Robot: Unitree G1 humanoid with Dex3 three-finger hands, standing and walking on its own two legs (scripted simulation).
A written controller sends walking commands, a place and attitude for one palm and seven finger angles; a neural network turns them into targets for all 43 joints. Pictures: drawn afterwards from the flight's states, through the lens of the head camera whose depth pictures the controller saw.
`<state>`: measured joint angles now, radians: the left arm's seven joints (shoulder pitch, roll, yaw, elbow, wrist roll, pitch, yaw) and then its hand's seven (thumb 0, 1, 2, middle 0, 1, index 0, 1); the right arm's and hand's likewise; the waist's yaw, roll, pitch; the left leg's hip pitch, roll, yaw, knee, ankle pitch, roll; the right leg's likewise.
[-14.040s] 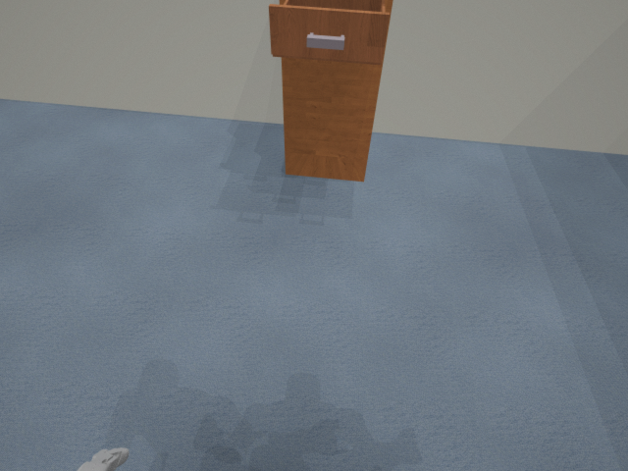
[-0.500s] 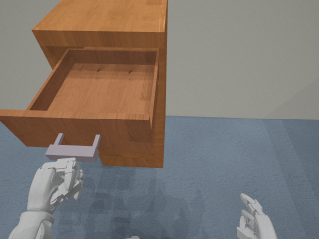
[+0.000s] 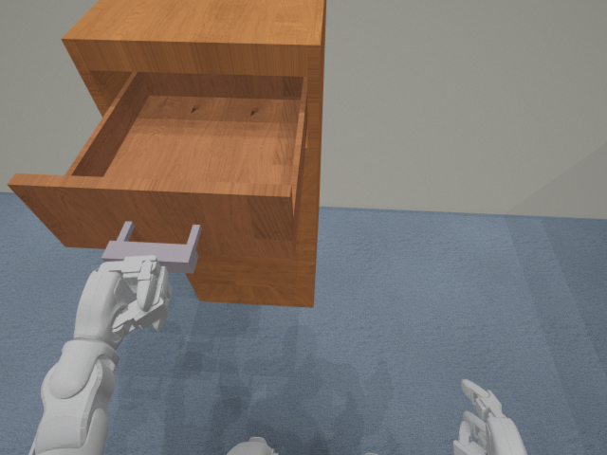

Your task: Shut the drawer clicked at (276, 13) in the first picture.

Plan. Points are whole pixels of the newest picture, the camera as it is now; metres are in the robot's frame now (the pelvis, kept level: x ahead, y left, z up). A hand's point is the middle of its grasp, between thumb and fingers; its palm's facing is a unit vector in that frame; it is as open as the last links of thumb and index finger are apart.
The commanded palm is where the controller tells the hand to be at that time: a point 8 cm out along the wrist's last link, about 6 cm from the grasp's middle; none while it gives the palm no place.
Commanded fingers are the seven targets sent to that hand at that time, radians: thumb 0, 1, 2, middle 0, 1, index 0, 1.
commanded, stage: push the drawer shut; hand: left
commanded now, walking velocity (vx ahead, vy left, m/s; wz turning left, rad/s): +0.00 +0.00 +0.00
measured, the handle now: (156, 243) +0.37 +0.22 +0.07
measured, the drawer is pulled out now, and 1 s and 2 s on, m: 0.26 0.13 0.01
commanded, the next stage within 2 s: none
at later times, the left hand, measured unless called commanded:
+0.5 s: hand (175, 256) +0.35 +0.19 +0.06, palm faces -0.03 -1.00 -0.04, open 3.1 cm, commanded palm +0.34 +0.24 +0.07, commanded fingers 0.00 0.90 0.90 -1.40 -1.60 -1.40 -1.60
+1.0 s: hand (190, 217) +0.41 +0.19 +0.07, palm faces -0.02 -1.00 -0.03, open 3.2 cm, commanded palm +0.40 +0.24 +0.07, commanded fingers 0.00 0.90 0.90 -1.40 -1.60 -1.40 -1.60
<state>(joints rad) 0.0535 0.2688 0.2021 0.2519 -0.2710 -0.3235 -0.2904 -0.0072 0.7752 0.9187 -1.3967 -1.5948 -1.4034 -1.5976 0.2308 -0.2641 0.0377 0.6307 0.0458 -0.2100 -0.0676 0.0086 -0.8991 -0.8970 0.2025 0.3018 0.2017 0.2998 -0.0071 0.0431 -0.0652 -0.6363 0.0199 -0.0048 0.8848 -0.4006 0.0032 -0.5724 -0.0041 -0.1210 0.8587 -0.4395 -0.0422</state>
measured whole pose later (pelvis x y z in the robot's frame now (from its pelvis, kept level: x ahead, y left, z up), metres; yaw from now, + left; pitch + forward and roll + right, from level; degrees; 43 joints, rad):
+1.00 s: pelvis +0.00 +0.01 +0.00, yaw -2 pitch +12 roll -1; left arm -0.51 0.33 0.26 0.82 -0.18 -0.37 -0.22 0.03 0.82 0.93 -1.40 -1.59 -1.40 -1.60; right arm 0.31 -0.26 0.03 0.65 0.03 -0.07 -0.03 0.01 -0.90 -0.90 0.20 0.30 0.20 0.30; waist -0.07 0.02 -0.07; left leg -0.70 0.03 0.02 0.88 -0.39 0.02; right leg -0.65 0.00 -0.09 0.85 -0.41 -0.03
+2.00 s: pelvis +0.00 +0.03 -0.02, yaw -4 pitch +21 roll -4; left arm -0.99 0.55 0.41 1.24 -0.05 -0.37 -0.19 0.03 0.79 0.91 -1.40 -1.59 -1.40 -1.60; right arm 0.42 -0.27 0.05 0.66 -0.02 0.02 0.00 0.00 -0.90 -0.90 0.20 0.30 0.20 0.30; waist -0.20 0.03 -0.09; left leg -0.94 0.05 0.02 1.00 -0.43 0.04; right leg -0.87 0.02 -0.09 0.91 -0.42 -0.01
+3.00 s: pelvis +0.00 +0.03 -0.02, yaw -5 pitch +22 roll -4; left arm -0.96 0.55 0.42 1.20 -0.05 -0.35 -0.17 0.03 0.84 0.91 -1.40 -1.59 -1.40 -1.60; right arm 0.46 -0.27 0.06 0.63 -0.03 0.04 0.03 0.00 -0.90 -0.90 0.20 0.30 0.20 0.30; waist -0.21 0.04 -0.10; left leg -0.95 0.06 0.03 1.00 -0.43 0.04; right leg -0.88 0.04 -0.08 0.90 -0.40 -0.01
